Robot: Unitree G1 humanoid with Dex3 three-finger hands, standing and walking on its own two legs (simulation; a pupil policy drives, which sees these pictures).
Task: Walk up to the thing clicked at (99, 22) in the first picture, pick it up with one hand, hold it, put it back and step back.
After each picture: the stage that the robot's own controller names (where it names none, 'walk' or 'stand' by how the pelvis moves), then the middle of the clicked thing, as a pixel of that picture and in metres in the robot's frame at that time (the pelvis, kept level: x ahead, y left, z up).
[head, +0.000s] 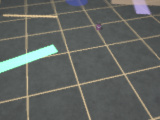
stand; (98, 25) +1.96 -0.21 -0.72
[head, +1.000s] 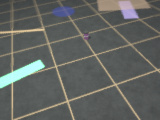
walk; (86, 35) +1.84 +0.10 -0.70
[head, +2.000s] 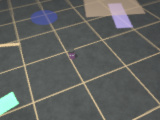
walk; (71, 53) +1.30 +0.22 -0.71
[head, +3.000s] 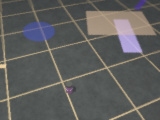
walk; (69, 87) +0.83 +0.16 -0.70
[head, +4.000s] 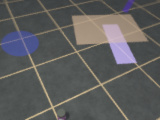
walk; (61, 115) +0.55 +0.14 -0.71
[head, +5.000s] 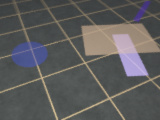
stand; out of the picture +0.47 +0.15 -0.71
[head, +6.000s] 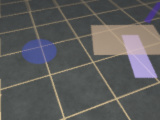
stand; out of the picture +0.49 +0.11 -0.72
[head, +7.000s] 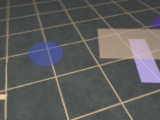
stand; out of the picture +0.49 +0.09 -0.71
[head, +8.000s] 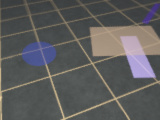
stand; out of the picture +0.51 +0.12 -0.72
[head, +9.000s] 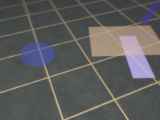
stand; out of the picture +0.49 +0.13 -0.73
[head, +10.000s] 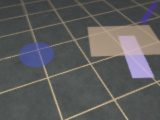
go down; out of the picture +0.48 +0.13 -0.73
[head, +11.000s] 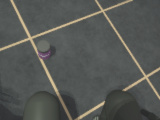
go down; (43, 50) +0.56 +0.17 -0.35
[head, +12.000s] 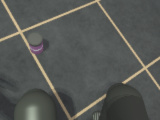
close in; (35, 43) +0.57 +0.18 -0.30
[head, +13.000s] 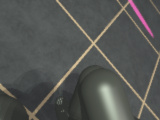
close in; out of the picture +0.56 +0.24 -0.23
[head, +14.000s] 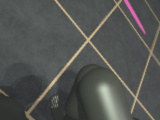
close; out of the picture +0.56 +0.25 -0.23
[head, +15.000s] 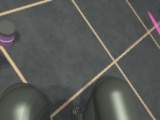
lift; (5, 34) +0.56 +0.23 -0.26
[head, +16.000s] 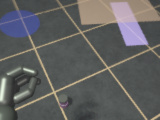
close; (63, 101) +0.54 +0.13 -0.58
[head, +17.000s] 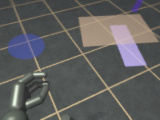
close; out of the picture +0.50 +0.13 -0.68
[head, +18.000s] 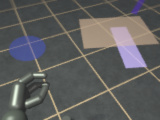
close; out of the picture +0.51 +0.14 -0.68
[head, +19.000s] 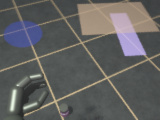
stand; (64, 110) +0.52 +0.13 -0.66
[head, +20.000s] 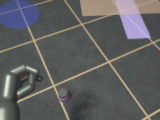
crouch; (63, 95) +0.53 +0.13 -0.59
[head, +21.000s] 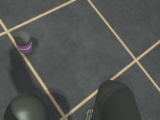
lower; (23, 42) +0.58 +0.17 -0.30
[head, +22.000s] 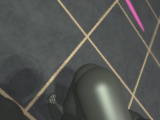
lower; out of the picture +0.56 +0.25 -0.24
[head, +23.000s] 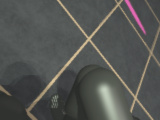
lower; out of the picture +0.56 +0.25 -0.23
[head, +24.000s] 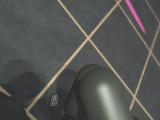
lower; out of the picture +0.56 +0.25 -0.23
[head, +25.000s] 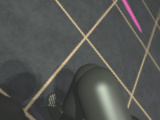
lower; out of the picture +0.56 +0.25 -0.24
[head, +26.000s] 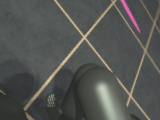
loosen; out of the picture +0.56 +0.25 -0.24
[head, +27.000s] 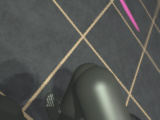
withdraw; out of the picture +0.56 +0.25 -0.24
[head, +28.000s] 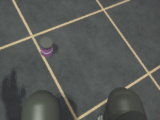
walk; (46, 47) +0.59 +0.17 -0.32
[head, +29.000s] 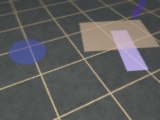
stand; out of the picture +0.50 +0.12 -0.66
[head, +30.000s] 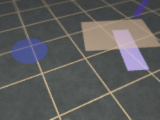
stand; out of the picture +0.51 +0.13 -0.67
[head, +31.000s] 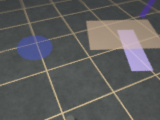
stand; out of the picture +0.52 +0.12 -0.69
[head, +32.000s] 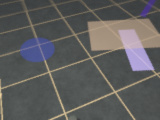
walk; out of the picture +0.53 +0.12 -0.72
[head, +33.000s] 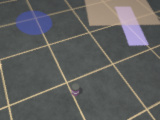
walk; (75, 89) +0.67 +0.04 -0.70
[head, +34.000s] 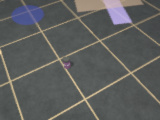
walk; (66, 62) +0.97 +0.20 -0.68
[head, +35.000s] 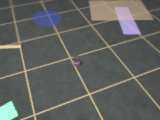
stand; (76, 61) +1.16 +0.09 -0.70
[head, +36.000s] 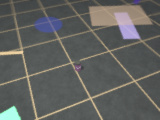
stand; (77, 65) +1.17 +0.08 -0.73
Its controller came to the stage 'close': yes
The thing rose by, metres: 0.00
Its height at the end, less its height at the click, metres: +0.00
